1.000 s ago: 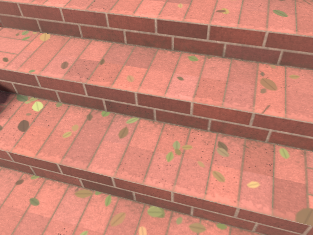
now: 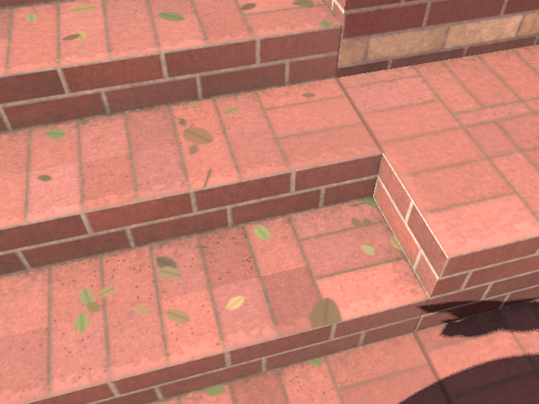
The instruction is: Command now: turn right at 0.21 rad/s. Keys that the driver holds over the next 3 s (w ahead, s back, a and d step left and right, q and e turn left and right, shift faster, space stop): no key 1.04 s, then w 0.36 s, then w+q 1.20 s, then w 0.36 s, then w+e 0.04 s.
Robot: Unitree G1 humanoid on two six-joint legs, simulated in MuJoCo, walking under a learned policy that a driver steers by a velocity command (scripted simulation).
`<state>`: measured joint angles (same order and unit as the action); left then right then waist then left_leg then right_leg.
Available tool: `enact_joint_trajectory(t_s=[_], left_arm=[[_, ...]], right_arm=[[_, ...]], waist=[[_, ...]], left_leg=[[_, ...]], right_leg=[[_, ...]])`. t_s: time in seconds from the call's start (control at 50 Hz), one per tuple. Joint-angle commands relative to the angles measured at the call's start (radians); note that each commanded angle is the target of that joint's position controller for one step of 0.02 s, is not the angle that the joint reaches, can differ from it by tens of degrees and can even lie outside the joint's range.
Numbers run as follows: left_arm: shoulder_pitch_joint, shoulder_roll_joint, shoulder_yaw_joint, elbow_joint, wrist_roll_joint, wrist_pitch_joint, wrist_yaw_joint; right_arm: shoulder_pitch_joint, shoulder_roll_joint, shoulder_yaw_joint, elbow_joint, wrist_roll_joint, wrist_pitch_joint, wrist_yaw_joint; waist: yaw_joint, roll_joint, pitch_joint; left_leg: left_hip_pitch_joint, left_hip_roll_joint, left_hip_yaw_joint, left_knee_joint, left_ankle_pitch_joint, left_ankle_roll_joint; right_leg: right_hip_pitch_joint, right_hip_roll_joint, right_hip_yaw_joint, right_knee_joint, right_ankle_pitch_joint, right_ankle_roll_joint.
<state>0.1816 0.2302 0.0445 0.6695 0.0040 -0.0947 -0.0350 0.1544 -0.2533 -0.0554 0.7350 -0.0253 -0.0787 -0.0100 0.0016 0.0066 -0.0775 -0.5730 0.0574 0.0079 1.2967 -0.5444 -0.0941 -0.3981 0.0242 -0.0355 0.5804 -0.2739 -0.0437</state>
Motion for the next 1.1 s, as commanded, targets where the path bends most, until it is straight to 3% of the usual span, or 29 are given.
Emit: enact_joint_trajectory(t_s=[0.02,0.06,0.08,0.12,0.14,0.16,0.18,0.2,0.22,0.24,0.3,0.36,0.38,0.4,0.44,0.56,0.8,1.04,1.1], left_arm=[[-0.171,0.039,-0.01,-0.133,-0.003,-0.005,0.012],[-0.246,0.033,-0.021,-0.173,0.0,-0.001,0.008],[-0.255,0.041,-0.022,-0.175,-0.009,-0.003,0.004],[-0.223,0.061,-0.014,-0.139,-0.019,0.005,-0.011],[-0.203,0.056,-0.017,-0.108,-0.031,0.016,-0.03],[-0.12,0.032,-0.022,-0.062,-0.042,0.026,-0.058],[-0.044,-0.014,-0.034,-0.018,-0.043,0.033,-0.088],[0.051,-0.02,-0.024,-0.024,-0.023,0.024,-0.083],[-0.005,0.023,-0.019,-0.033,-0.004,0.012,-0.065],[-0.09,0.046,-0.014,-0.054,0.01,0.007,-0.052],[-0.149,0.043,-0.008,-0.059,-0.008,0.004,-0.036],[-0.148,0.022,-0.009,-0.051,-0.01,-0.002,-0.035],[-0.019,-0.024,-0.015,-0.015,0.01,0.017,0.018],[-0.006,-0.006,-0.012,0.013,0.006,0.025,0.043],[-0.012,0.001,-0.009,0.032,0.011,0.038,0.066],[0.043,0.007,-0.006,0.1,0.012,0.055,0.071],[0.172,0.021,-0.015,0.23,0.013,0.073,0.083],[0.248,-0.004,-0.032,0.315,0.008,0.083,0.084],[0.253,0.016,-0.025,0.314,0.007,0.09,0.083]], right_arm=[[0.007,-0.064,-0.022,-0.047,-0.01,-0.013,-0.003],[0.111,-0.044,-0.019,0.0,-0.006,0.0,0.026],[0.121,-0.024,-0.013,0.004,-0.01,0.005,0.041],[0.106,0.014,0.003,-0.003,0.006,0.004,0.072],[0.116,0.023,0.009,0.0,0.028,-0.004,0.085],[0.101,0.029,0.018,0.008,0.04,-0.009,0.09],[0.104,0.033,0.03,0.005,0.036,-0.014,0.088],[-0.025,-0.034,0.034,-0.042,0.052,-0.026,0.09],[-0.088,-0.041,0.024,-0.053,0.041,-0.027,0.093],[-0.078,-0.036,0.02,-0.041,0.035,-0.025,0.095],[-0.028,0.003,0.034,-0.012,0.028,-0.015,0.095],[0.044,-0.003,0.03,0.015,0.02,-0.011,0.088],[0.106,-0.013,0.019,0.016,0.032,0.005,0.012],[0.094,-0.009,0.022,0.026,0.031,0.014,-0.019],[0.086,0.005,0.024,0.026,0.025,0.028,-0.041],[0.121,0.012,0.019,0.06,0.015,0.05,-0.043],[0.197,0.001,0.027,0.158,0.009,0.065,-0.053],[0.285,0.025,0.043,0.228,0.01,0.07,-0.052],[0.319,-0.012,0.029,0.237,0.015,0.079,-0.053]], waist=[[-0.078,-0.057,-0.098],[-0.119,-0.054,-0.091],[-0.122,-0.048,-0.07],[-0.08,-0.068,-0.054],[-0.085,-0.037,-0.04],[-0.063,-0.023,-0.015],[-0.042,-0.043,-0.035],[0.094,0.053,-0.04],[0.073,0.042,-0.051],[0.038,0.039,-0.036],[-0.008,0.013,-0.024],[-0.03,0.004,-0.036],[-0.004,0.035,-0.095],[-0.005,0.019,-0.059],[-0.013,-0.002,-0.018],[-0.018,-0.007,0.05],[-0.002,-0.013,0.122],[0.005,-0.005,0.165],[-0.002,0.034,0.17]], left_leg=[[-0.062,0.022,-0.102,0.152,0.125,-0.01],[0.057,0.011,-0.054,-0.011,0.215,-0.045],[0.112,0.012,-0.022,-0.196,0.189,-0.058],[0.178,0.012,0.0,-0.446,0.15,-0.049],[0.234,0.01,0.017,-0.652,0.236,-0.033],[0.275,0.015,0.021,-0.791,0.333,-0.01],[0.33,0.044,-0.023,-0.768,0.466,0.023],[0.258,0.045,-0.066,-0.732,0.573,0.135],[0.157,0.052,-0.078,-0.754,0.43,0.189],[0.105,0.054,-0.075,-0.78,0.348,0.186],[0.227,0.039,-0.05,-0.757,0.356,0.141],[0.263,0.027,-0.019,-0.744,0.389,0.138],[0.316,0.05,-0.045,-0.803,0.558,0.111],[0.339,0.047,-0.037,-0.804,0.581,0.098],[0.364,0.045,-0.032,-0.819,0.574,0.094],[0.415,0.043,-0.029,-0.885,0.486,0.11],[0.412,0.044,-0.037,-0.963,0.374,0.136],[0.359,0.044,-0.055,-0.994,0.258,0.151],[0.342,0.028,-0.08,-0.998,-0.013,0.186]], right_leg=[[0.044,-0.284,0.28,-0.166,0.553,-0.251],[-0.034,-0.214,0.181,-0.157,0.48,-0.199],[-0.045,-0.174,0.136,-0.147,0.406,-0.156],[-0.013,-0.181,0.164,-0.081,0.318,-0.143],[-0.001,-0.188,0.185,-0.05,0.206,-0.142],[0.01,-0.184,0.219,-0.052,0.088,-0.119],[0.008,-0.171,0.257,-0.053,-0.019,-0.058],[0.065,-0.093,0.136,-0.054,-0.02,-0.008],[0.148,-0.054,0.059,-0.012,0.035,0.018],[0.184,-0.051,0.041,0.004,0.052,0.014],[0.079,-0.054,0.055,-0.029,0.087,-0.023],[0.082,-0.059,0.065,-0.032,0.171,-0.04],[0.207,-0.109,0.095,-0.068,0.343,-0.004],[0.201,-0.105,0.094,-0.071,0.375,0.008],[0.187,-0.106,0.094,-0.091,0.38,0.019],[0.156,-0.109,0.094,-0.165,0.263,0.019],[0.154,-0.117,0.093,-0.241,0.134,0.01],[0.141,-0.114,0.085,-0.253,0.062,0.008],[0.086,-0.067,0.055,-0.19,-0.167,-0.017]])
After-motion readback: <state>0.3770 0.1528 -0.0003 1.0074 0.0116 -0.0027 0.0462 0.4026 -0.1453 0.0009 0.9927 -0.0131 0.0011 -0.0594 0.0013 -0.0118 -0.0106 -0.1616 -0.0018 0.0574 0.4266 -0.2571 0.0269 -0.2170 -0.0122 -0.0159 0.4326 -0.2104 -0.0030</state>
